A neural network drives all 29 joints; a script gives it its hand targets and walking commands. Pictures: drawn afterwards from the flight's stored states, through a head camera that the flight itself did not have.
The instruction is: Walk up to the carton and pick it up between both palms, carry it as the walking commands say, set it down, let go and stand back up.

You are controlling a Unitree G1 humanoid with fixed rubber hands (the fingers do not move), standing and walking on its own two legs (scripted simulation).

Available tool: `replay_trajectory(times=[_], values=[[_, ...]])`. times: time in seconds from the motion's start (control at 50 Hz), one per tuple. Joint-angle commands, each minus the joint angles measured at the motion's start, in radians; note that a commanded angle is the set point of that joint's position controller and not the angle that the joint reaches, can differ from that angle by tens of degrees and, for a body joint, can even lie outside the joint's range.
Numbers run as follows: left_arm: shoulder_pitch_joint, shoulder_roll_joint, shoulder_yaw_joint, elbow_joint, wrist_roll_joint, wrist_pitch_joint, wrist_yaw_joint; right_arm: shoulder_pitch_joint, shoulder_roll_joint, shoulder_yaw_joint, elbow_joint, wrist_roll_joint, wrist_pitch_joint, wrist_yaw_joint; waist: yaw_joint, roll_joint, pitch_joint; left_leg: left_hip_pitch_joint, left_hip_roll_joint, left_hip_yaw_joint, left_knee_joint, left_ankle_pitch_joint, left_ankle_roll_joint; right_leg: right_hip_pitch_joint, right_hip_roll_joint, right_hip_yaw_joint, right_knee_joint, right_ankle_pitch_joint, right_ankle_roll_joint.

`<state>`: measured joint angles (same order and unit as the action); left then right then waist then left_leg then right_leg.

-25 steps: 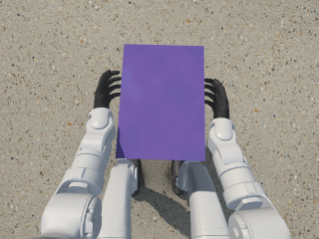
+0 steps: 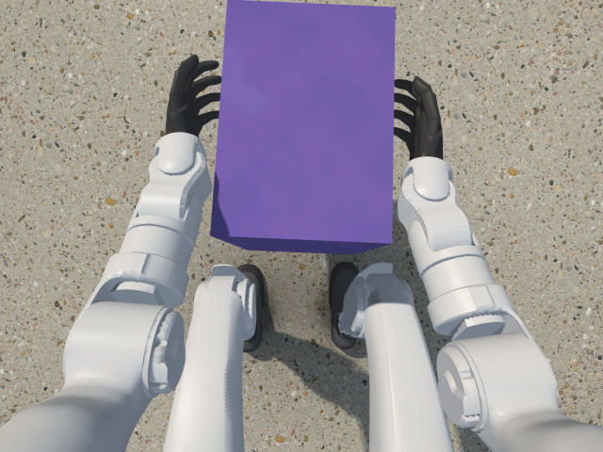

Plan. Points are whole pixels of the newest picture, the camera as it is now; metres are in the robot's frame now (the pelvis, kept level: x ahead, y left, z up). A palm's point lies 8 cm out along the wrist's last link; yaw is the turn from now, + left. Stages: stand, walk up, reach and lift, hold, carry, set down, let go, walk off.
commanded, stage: set down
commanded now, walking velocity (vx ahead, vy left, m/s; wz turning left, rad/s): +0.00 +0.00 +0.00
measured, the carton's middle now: (304, 155) +0.46 +0.00 -0.24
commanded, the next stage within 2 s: none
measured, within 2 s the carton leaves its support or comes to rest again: neither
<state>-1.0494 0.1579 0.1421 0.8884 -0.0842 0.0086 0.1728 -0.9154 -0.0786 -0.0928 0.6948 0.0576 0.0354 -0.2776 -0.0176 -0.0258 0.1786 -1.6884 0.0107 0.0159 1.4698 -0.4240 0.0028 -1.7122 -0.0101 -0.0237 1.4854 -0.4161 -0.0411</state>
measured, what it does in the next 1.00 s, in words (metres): lowers itself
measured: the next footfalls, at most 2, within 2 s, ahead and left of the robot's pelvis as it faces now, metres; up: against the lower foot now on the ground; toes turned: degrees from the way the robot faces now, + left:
none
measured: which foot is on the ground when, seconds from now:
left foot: down 0.00-1.00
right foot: down 0.00-1.00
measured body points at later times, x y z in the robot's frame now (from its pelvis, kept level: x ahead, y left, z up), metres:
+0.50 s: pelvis -0.03 +0.01 -0.07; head +0.35 +0.00 +0.17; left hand +0.51 +0.14 -0.26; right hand +0.49 -0.15 -0.26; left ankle +0.11 +0.13 -0.54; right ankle +0.11 -0.10 -0.54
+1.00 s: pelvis -0.02 +0.01 -0.15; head +0.36 +0.00 +0.08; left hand +0.56 +0.15 -0.32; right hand +0.54 -0.14 -0.33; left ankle +0.11 +0.13 -0.54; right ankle +0.11 -0.10 -0.54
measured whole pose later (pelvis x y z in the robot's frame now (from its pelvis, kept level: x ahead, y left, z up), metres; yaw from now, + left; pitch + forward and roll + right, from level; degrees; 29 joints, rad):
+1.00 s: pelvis -0.02 +0.01 -0.15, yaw +0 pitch +31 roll +1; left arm -1.57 0.30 0.23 1.04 -0.09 0.23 0.14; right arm -1.48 -0.24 -0.12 0.93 0.16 0.21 -0.19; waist -0.02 -0.03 0.52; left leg -2.01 0.01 0.02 2.03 -0.56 0.00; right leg -2.03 -0.01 -0.02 2.04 -0.54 -0.04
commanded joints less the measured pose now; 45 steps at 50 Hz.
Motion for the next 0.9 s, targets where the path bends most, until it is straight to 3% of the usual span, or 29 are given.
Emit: replay_trajectory(times=[0.0,0.04,0.06,0.08,0.1,0.12,0.16,0.18,0.24,0.26,0.28,0.32,0.36,0.38,0.4,0.46,0.48,0.5,0.54,0.56,0.58,0.62,0.68,0.74,0.78,0.8,0.84,0.86,0.88], values=[[-0.485,-0.286,-0.241,-0.122,-0.08,-0.029,0.002,-0.605,0.278,0.223,-0.141,0.099,-0.031,0.006,0.017,0.014,-1.25,0.297,-0.156,-0.016,0.014,0.106,0.025,0.626,0.169,0.049,-0.056,0.186,0.046],[-0.501,-0.265,-0.223,-0.158,-0.054,-0.032,0.005,-0.583,0.264,0.182,-0.126,0.067,-0.037,0.009,0.003,0.019,-1.256,0.333,-0.15,-0.04,0.032,0.181,0.025,0.549,0.175,0.043,-0.006,0.253,0.05],[-0.508,-0.233,-0.213,-0.179,-0.059,-0.033,0.009,-0.636,0.251,0.212,-0.163,0.103,-0.04,0.015,0.058,0.021,-1.331,0.375,-0.15,-0.016,0.063,0.198,0.025,0.607,0.169,0.048,0.003,0.258,0.057],[-0.546,-0.296,-0.243,-0.172,-0.082,-0.027,0.003,-0.74,0.288,0.289,-0.258,0.155,-0.041,0.018,0.068,-0.011,-1.371,0.343,-0.15,-0.02,0.069,0.177,0.032,0.637,0.171,0.061,-0.005,0.249,0.055],[-0.601,-0.247,-0.261,-0.199,-0.091,-0.024,0.017,-0.712,0.268,0.241,-0.194,0.14,-0.025,0.017,0.037,0.023,-1.392,0.397,-0.149,-0.031,0.052,0.182,0.031,0.601,0.173,0.02,0.034,0.245,0.06],[-0.582,-0.244,-0.25,-0.149,-0.093,-0.017,0.015,-0.74,0.264,0.267,-0.183,0.159,-0.019,0.02,0.077,0.01,-1.379,0.362,-0.145,-0.014,0.072,0.163,0.032,0.614,0.168,0.028,0.028,0.214,0.06],[-0.638,-0.255,-0.291,-0.24,-0.118,-0.015,0.016,-0.77,0.242,0.273,-0.222,0.168,-0.019,0.02,0.029,0.003,-1.475,0.414,-0.145,-0.022,0.107,0.213,0.029,0.647,0.164,0.027,0.053,0.271,0.058],[-0.672,-0.225,-0.294,-0.292,-0.133,-0.017,0.022,-0.802,0.258,0.321,-0.269,0.192,-0.018,0.015,0.057,-0.01,-1.559,0.447,-0.145,-0.012,0.118,0.251,0.032,0.715,0.164,0.033,0.068,0.324,0.067],[-0.605,-0.241,-0.329,-0.272,-0.167,0.002,0.028,-0.785,0.224,0.328,-0.281,0.227,-0.012,0.008,0.035,0.001,-1.671,0.534,-0.147,-0.014,0.161,0.323,0.03,0.77,0.158,0.026,0.103,0.394,0.065],[-0.662,-0.221,-0.316,-0.28,-0.164,0.006,0.029,-0.855,0.218,0.376,-0.308,0.255,0.005,0.01,0.088,-0.023,-1.751,0.512,-0.144,0.01,0.182,0.297,0.03,0.821,0.158,0.045,0.108,0.363,0.07],[-0.639,-0.225,-0.301,-0.18,-0.172,0.021,0.022,-0.81,0.225,0.338,-0.182,0.227,0.021,0.017,0.045,-0.029,-1.565,0.448,-0.147,0.001,0.153,0.207,0.029,0.738,0.154,0.012,0.103,0.276,0.071],[-0.823,-0.19,-0.34,-0.356,-0.185,0.028,0.028,-0.938,0.202,0.348,-0.307,0.259,0.03,0.001,0.035,0.002,-1.809,0.52,-0.142,0.018,0.199,0.262,0.027,0.863,0.153,0.033,0.134,0.35,0.07],[-0.711,-0.202,-0.363,-0.377,-0.192,0.037,0.037,-0.919,0.201,0.392,-0.379,0.289,0.016,0.016,0.065,-0.006,-1.913,0.68,-0.146,-0.001,0.221,0.429,0.026,0.874,0.168,0.023,0.188,0.5,0.069],[-0.806,-0.154,-0.343,-0.416,-0.192,0.047,0.04,-0.967,0.152,0.379,-0.371,0.289,0.031,0.017,0.057,-0.018,-1.882,0.669,-0.144,-0.009,0.217,0.383,0.025,0.859,0.161,0.024,0.19,0.447,0.074],[-0.827,-0.197,-0.365,-0.381,-0.208,0.056,0.031,-1.037,0.139,0.381,-0.435,0.3,0.03,0.018,0.055,-0.016,-1.857,0.609,-0.144,0.02,0.221,0.351,0.026,0.875,0.162,0.018,0.187,0.436,0.074],[-0.983,-0.158,-0.361,-0.267,-0.218,0.066,-0.006,-1.062,0.167,0.334,-0.181,0.271,0.058,0.037,0.015,0.011,-1.479,0.341,-0.125,0.004,0.232,0.147,0.033,0.676,0.143,0.045,0.196,0.264,0.059],[-0.965,-0.187,-0.297,-0.166,-0.199,0.066,-0.019,-1.072,0.144,0.284,-0.11,0.245,0.057,0.048,0.034,0.012,-1.366,0.276,-0.127,0.01,0.227,0.083,0.033,0.622,0.137,0.036,0.198,0.206,0.046],[-1.019,-0.192,-0.305,-0.142,-0.205,0.066,-0.035,-1.097,0.19,0.242,-0.062,0.227,0.064,0.061,-0.018,0.002,-1.249,0.217,-0.125,-0.022,0.236,0.036,0.043,0.528,0.135,0.041,0.204,0.149,0.049],[-1.089,-0.353,-0.287,-0.146,-0.155,0.063,-0.072,-1.183,0.346,0.262,-0.077,0.237,0.049,0.094,0.032,0.039,-1.384,0.263,-0.125,-0.008,0.275,0.097,0.038,0.589,0.146,0.067,0.218,0.191,0.041],[-1.035,-0.368,-0.239,-0.043,-0.157,0.066,-0.081,-1.244,0.311,0.258,-0.071,0.215,0.041,0.112,0.034,-0.02,-1.34,0.256,-0.133,-0.003,0.276,0.087,0.033,0.581,0.138,0.042,0.238,0.185,0.048],[-1.051,-0.477,-0.251,-0.009,-0.139,0.076,-0.102,-1.272,0.366,0.259,-0.055,0.195,0.047,0.129,0.013,-0.001,-1.335,0.27,-0.139,-0.002,0.295,0.077,0.028,0.539,0.145,0.048,0.241,0.156,0.046],[-1.001,-0.508,-0.197,0.126,-0.066,0.09,-0.152,-1.276,0.432,0.189,0.023,0.161,0.058,0.181,0.054,0.03,-1.143,0.187,-0.135,0.002,0.314,0.02,0.027,0.427,0.148,0.048,0.263,0.095,0.051],[-0.967,-0.679,-0.12,0.18,-0.011,0.123,-0.23,-1.33,0.529,0.185,0.038,0.091,0.071,0.252,0.021,0.012,-1.172,0.142,-0.142,0.015,0.369,0.028,0.023,0.451,0.143,0.051,0.298,0.073,0.05],[-1.082,-0.738,-0.098,0.103,-0.002,0.144,-0.281,-1.402,0.612,0.2,-0.01,0.06,0.096,0.294,0.043,-0.022,-1.196,0.111,-0.142,0.011,0.398,0.066,0.021,0.423,0.146,0.037,0.343,0.118,0.043],[-1.086,-0.801,-0.135,0.028,-0.021,0.158,-0.295,-1.423,0.625,0.215,-0.062,0.07,0.099,0.315,0.007,0.023,-1.285,0.159,-0.144,0.015,0.415,0.118,0.011,0.453,0.147,0.014,0.381,0.168,0.041],[-1.153,-0.785,-0.148,-0.046,-0.035,0.154,-0.296,-1.445,0.676,0.248,-0.059,0.099,0.106,0.314,0.038,-0.007,-1.431,0.189,-0.14,0.036,0.451,0.151,0.011,0.555,0.134,0.037,0.386,0.202,0.04],[-1.186,-0.82,-0.206,-0.081,-0.048,0.176,-0.32,-1.443,0.681,0.244,-0.065,0.083,0.116,0.325,-0.018,0.031,-1.415,0.134,-0.154,0.034,0.456,0.155,0.004,0.553,0.141,0.032,0.411,0.268,0.031],[-1.182,-0.803,-0.203,-0.074,-0.05,0.18,-0.327,-1.464,0.68,0.258,-0.113,0.098,0.113,0.329,0.0,0.036,-1.398,0.114,-0.15,0.037,0.466,0.173,0.004,0.536,0.137,0.02,0.431,0.289,0.042],[-1.155,-0.847,-0.226,-0.054,-0.07,0.185,-0.335,-1.422,0.695,0.245,-0.083,0.084,0.117,0.328,-0.033,0.017,-1.415,0.138,-0.155,0.022,0.477,0.172,0.002,0.549,0.139,0.012,0.44,0.288,0.033]])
